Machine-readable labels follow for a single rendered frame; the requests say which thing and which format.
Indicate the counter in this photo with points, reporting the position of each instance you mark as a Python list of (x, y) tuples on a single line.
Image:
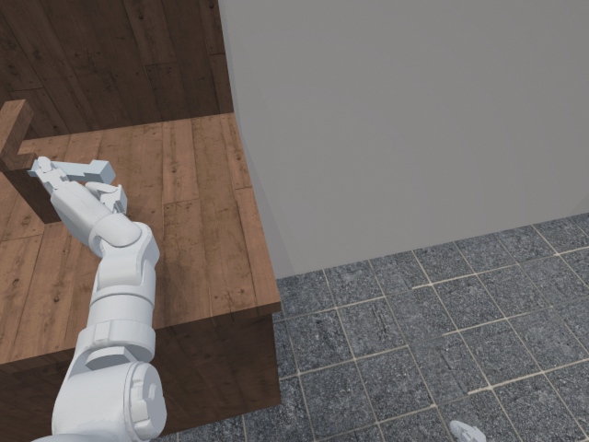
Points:
[(143, 84)]

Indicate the robot right hand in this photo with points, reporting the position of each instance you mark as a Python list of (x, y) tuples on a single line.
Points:
[(466, 433)]

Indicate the robot left hand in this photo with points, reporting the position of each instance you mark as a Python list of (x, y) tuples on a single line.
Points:
[(80, 208)]

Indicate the robot left upper arm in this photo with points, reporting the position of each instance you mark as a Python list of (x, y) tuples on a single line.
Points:
[(122, 403)]

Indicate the tap lever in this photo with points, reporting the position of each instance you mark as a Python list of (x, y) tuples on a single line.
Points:
[(97, 171)]

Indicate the left robot forearm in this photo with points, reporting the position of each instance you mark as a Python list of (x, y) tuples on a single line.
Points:
[(119, 326)]

